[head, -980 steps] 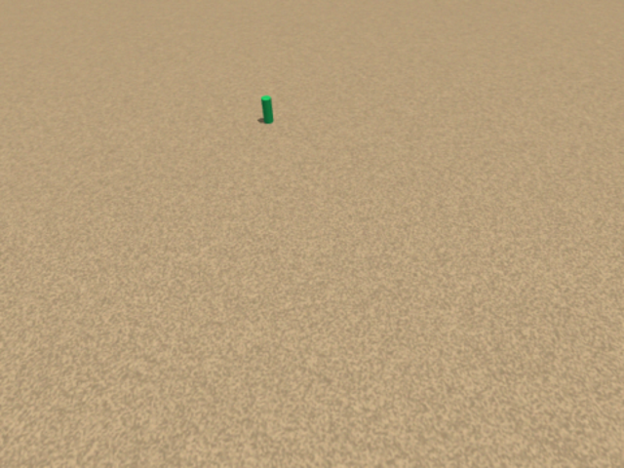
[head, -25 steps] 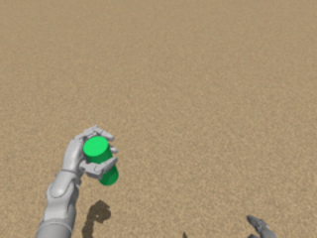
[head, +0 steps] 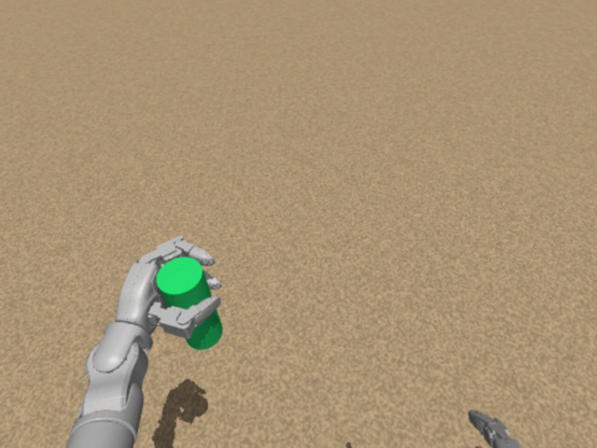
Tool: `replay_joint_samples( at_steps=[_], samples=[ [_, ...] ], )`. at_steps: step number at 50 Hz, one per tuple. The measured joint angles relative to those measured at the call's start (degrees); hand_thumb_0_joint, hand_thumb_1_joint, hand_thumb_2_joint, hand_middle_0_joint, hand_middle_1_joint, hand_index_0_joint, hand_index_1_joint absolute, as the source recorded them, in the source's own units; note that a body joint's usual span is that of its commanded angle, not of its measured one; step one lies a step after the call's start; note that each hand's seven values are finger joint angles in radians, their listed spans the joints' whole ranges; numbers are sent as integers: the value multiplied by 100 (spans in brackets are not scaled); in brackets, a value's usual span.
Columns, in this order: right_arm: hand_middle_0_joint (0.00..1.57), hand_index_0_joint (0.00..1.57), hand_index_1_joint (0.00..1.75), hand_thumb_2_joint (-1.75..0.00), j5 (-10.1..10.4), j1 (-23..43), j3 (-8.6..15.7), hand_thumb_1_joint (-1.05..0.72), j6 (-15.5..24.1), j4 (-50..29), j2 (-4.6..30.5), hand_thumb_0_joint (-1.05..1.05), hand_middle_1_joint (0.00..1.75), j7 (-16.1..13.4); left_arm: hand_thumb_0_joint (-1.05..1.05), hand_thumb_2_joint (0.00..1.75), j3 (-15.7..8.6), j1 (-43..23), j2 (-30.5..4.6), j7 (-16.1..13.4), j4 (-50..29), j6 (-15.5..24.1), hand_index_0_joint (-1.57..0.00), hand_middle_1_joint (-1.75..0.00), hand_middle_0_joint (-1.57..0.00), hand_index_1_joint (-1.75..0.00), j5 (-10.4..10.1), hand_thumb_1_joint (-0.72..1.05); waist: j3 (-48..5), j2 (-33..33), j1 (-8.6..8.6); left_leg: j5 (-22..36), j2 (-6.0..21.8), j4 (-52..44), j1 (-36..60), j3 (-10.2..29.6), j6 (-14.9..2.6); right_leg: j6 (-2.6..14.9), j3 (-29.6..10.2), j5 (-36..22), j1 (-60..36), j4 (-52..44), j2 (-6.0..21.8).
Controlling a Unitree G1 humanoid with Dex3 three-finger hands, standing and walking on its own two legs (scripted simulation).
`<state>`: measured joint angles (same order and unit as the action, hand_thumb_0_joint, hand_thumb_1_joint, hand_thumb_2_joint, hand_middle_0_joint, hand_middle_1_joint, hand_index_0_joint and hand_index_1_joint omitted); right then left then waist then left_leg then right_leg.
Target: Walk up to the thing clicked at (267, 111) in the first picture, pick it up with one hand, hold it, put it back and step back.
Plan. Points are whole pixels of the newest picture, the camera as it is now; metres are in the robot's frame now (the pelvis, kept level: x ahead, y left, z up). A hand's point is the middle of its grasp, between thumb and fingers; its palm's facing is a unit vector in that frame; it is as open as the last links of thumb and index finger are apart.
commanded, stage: hold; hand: left
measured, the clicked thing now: (193, 306) +0.32 +0.17 +0.01
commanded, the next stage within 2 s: crouch in 1.32 s
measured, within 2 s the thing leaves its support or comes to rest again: neither
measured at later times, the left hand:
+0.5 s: hand (191, 294) +0.32 +0.16 +0.05, palm faces -0.15 -0.99 -0.01, open 8.0 cm
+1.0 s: hand (189, 297) +0.32 +0.16 +0.05, palm faces -0.14 -0.99 -0.02, open 8.0 cm
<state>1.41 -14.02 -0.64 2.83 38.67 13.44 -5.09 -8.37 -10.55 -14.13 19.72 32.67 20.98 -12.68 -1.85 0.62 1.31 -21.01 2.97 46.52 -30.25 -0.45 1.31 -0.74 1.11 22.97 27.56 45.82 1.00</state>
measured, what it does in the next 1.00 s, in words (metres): stands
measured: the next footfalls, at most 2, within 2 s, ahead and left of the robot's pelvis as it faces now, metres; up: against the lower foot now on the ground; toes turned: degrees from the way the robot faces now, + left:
none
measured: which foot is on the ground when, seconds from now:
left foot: down 0.00-1.00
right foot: down 0.00-1.00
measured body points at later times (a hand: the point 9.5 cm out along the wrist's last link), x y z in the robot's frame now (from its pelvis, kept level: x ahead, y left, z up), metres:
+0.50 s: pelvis +0.00 +0.00 +0.00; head +0.03 +0.00 +0.45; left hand +0.32 +0.21 +0.05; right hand +0.13 -0.25 -0.11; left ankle +0.03 +0.13 -0.70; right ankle +0.01 -0.13 -0.70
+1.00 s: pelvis +0.00 +0.00 +0.00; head +0.03 +0.00 +0.45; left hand +0.32 +0.22 +0.05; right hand +0.13 -0.25 -0.11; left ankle +0.03 +0.13 -0.70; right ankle +0.01 -0.13 -0.70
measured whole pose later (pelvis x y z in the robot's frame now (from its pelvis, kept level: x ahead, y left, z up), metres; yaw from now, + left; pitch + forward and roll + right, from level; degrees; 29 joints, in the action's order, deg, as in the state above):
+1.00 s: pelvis +0.00 +0.00 +0.00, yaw +0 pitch +5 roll -1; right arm 1.5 -13.9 -0.6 3.5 38.8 13.2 -4.6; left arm -7.7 -9.0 -14.0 18.8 31.0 21.0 -12.5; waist -2.2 1.0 1.1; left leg -21.5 3.0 47.4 -30.9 -0.2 1.2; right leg -0.9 1.2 23.2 27.9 46.3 0.9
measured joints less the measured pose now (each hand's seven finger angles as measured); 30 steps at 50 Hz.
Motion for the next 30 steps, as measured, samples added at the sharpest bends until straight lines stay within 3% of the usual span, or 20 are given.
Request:
replay_joint_samples(
  at_steps=[30],
  samples=[
    [20,20,30,-90,9,2,13,-91,29,18,1,1,30,10,3,111,64,90,13,-53,-129,-19,-84,-105,-86,-105,29,-15,-11,23,-12,-15,3,26,-9,13,-1,-2,8,6,-3,5,-6]
  ],
)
